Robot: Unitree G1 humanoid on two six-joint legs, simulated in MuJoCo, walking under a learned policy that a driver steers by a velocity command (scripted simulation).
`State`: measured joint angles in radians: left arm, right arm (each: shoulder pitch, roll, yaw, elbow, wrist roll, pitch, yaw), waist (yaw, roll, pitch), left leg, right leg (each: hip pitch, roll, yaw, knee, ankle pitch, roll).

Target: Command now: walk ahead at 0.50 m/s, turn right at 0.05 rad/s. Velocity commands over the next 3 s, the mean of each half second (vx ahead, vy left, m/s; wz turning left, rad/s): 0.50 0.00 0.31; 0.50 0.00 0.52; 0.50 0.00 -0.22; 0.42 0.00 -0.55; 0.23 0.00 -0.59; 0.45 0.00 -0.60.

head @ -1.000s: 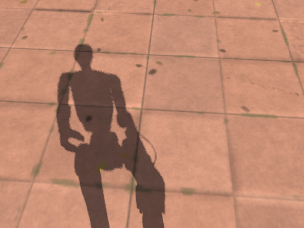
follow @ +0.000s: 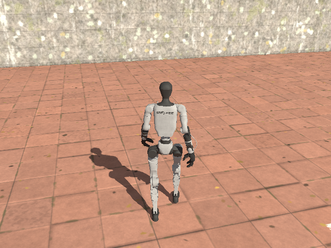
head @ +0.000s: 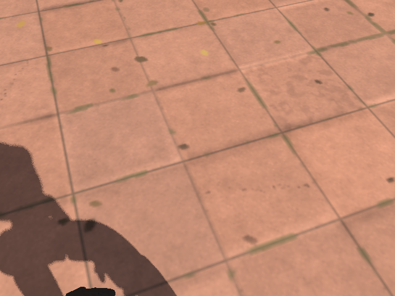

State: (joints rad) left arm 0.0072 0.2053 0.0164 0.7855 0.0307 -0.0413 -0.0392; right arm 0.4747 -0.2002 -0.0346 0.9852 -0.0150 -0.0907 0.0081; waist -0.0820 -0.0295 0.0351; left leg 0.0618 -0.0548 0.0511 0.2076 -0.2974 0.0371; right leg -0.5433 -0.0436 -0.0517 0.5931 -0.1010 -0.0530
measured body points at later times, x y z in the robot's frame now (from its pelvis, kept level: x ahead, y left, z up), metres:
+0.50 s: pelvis +0.25 -0.02 +0.00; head +0.28 -0.02 +0.45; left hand +0.17 +0.21 -0.14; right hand +0.45 -0.22 -0.13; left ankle +0.39 +0.12 -0.70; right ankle +0.15 -0.10 -0.74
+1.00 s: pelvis +0.51 +0.08 +0.00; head +0.54 +0.10 +0.45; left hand +0.57 +0.37 -0.11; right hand +0.63 -0.18 -0.12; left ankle +0.40 +0.08 -0.74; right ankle +0.73 +0.01 -0.69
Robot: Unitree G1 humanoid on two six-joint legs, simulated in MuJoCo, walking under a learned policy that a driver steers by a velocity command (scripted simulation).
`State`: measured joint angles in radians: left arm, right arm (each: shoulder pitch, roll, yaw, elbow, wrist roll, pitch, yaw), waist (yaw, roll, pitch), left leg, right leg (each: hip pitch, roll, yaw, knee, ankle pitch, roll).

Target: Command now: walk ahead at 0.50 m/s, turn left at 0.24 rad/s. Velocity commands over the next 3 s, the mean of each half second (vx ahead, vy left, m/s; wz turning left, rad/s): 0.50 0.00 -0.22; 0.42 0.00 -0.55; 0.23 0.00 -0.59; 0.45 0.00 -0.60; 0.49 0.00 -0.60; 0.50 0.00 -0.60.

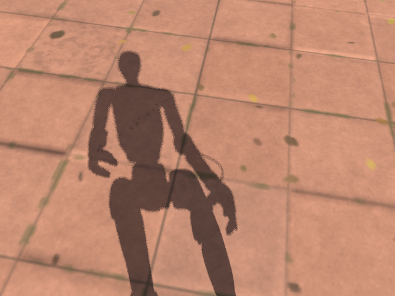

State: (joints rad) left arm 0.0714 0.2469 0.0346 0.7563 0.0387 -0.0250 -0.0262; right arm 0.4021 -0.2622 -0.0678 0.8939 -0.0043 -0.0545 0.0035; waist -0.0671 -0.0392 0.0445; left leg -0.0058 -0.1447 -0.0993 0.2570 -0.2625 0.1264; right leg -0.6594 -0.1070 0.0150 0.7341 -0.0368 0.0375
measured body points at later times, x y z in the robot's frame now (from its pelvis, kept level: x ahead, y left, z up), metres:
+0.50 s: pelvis +0.28 -0.06 +0.01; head +0.30 -0.08 +0.45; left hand +0.30 +0.21 -0.12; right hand +0.42 -0.32 -0.11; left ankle +0.44 +0.09 -0.68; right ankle +0.22 -0.12 -0.74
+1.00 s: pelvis +0.52 -0.07 +0.00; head +0.56 -0.07 +0.45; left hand +0.78 +0.10 -0.11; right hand +0.43 -0.33 -0.11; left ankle +0.53 +0.03 -0.74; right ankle +0.55 -0.22 -0.68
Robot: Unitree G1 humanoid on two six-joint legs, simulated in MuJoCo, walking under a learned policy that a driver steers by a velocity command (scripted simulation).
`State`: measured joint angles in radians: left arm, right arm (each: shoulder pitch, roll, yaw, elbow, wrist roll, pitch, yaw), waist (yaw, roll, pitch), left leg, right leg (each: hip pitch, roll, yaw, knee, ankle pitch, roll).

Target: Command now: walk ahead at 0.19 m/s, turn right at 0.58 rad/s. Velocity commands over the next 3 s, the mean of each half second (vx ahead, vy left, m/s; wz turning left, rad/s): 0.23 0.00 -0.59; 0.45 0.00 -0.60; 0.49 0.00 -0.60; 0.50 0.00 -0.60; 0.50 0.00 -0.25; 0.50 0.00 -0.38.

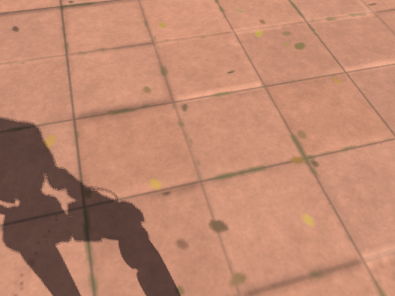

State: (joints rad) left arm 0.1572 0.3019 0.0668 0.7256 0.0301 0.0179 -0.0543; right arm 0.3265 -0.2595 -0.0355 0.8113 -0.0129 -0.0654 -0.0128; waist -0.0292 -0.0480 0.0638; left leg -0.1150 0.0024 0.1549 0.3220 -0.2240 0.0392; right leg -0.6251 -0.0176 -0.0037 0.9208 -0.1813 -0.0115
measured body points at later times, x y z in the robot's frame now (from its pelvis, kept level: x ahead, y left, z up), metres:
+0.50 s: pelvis +0.13 -0.02 +0.00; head +0.14 -0.04 +0.45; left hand +0.27 +0.23 -0.11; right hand +0.20 -0.31 -0.11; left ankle +0.22 +0.12 -0.70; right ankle +0.14 -0.09 -0.75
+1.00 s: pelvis +0.30 -0.07 -0.01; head +0.34 -0.08 +0.44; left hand +0.61 +0.01 -0.11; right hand +0.13 -0.29 -0.13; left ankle +0.25 +0.09 -0.75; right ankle +0.34 -0.24 -0.70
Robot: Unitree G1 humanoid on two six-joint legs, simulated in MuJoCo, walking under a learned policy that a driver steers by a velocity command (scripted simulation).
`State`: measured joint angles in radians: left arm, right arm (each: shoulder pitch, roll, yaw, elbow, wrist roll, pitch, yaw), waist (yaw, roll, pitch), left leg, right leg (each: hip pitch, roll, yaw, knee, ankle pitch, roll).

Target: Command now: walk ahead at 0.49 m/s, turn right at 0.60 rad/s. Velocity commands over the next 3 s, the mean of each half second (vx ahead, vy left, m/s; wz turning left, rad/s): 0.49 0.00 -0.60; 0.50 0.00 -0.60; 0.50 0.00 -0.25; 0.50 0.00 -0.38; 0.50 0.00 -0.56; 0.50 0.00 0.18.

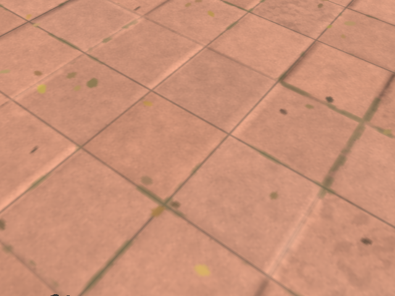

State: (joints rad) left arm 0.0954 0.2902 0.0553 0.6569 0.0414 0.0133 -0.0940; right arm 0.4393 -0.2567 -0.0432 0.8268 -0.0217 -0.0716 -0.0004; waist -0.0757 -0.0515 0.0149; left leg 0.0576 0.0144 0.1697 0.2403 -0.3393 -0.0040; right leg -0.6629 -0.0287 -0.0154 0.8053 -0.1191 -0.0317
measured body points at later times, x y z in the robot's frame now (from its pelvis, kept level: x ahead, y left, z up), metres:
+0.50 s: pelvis +0.28 -0.05 +0.00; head +0.32 -0.07 +0.45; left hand +0.37 +0.22 -0.12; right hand +0.41 -0.34 -0.09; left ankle +0.49 +0.05 -0.69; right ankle +0.17 -0.09 -0.74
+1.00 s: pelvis +0.54 -0.13 +0.00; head +0.57 -0.14 +0.45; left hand +0.85 -0.05 -0.09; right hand +0.38 -0.35 -0.12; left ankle +0.53 +0.01 -0.74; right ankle +0.59 -0.31 -0.69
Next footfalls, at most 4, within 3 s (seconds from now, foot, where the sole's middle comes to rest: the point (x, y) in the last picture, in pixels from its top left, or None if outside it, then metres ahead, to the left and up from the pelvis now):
0.10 right None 0.21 -0.10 -0.77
0.62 left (187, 267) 0.56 -0.01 -0.77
1.12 right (278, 234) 0.67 -0.35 -0.77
1.68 left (282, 156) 1.02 -0.44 -0.77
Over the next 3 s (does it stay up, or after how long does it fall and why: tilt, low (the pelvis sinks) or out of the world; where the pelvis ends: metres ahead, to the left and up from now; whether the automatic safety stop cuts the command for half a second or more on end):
stays up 1.20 -1.02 0.00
